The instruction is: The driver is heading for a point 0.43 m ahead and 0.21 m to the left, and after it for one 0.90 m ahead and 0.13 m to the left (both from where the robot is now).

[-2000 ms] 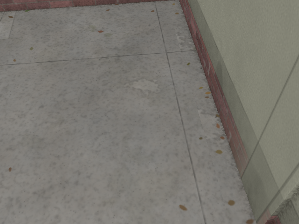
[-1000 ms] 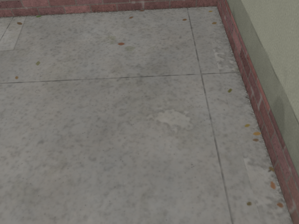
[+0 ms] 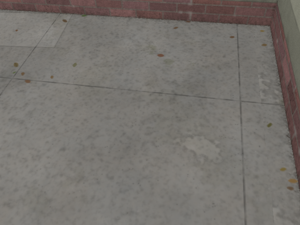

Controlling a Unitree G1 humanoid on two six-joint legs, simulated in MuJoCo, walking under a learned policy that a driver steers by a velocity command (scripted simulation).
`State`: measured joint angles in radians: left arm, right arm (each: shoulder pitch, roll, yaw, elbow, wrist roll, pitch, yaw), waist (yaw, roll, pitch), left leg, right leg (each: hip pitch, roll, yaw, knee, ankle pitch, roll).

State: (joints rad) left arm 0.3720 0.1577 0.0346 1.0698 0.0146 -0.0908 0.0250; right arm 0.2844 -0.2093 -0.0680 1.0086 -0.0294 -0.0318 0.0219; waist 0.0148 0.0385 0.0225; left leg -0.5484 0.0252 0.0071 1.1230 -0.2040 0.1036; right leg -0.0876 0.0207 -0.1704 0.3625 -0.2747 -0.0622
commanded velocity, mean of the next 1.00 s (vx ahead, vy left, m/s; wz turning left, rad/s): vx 0.32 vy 0.00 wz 0.52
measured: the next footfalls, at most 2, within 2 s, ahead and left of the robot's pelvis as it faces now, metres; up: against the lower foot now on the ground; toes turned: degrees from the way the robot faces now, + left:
left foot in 0.30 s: +0.28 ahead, +0.09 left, +0.00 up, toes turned +15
right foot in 0.78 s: +0.59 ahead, +0.07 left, +0.00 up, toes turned +30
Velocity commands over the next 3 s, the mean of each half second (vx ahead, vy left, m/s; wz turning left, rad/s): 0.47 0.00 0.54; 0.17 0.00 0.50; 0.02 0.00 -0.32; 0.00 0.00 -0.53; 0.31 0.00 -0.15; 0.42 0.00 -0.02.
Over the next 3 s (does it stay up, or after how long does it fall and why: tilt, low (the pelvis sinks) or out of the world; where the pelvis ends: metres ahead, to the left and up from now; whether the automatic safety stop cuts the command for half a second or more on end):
stays up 0.77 0.07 -0.02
